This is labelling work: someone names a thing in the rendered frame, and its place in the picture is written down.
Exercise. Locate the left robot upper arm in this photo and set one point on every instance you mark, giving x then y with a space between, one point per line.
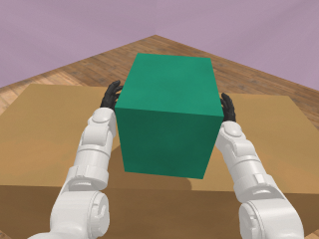
78 215

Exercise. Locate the carton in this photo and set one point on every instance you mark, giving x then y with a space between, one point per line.
169 115

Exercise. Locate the robot left forearm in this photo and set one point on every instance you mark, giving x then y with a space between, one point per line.
90 169

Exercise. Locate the robot left hand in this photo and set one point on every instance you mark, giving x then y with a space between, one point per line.
110 96

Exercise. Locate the robot right forearm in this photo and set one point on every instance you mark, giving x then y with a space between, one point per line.
251 182

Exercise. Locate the robot right hand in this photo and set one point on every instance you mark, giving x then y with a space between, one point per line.
228 108

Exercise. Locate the right robot upper arm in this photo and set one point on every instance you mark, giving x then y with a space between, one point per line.
271 218

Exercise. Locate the pedestal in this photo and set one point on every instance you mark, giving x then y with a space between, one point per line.
40 134

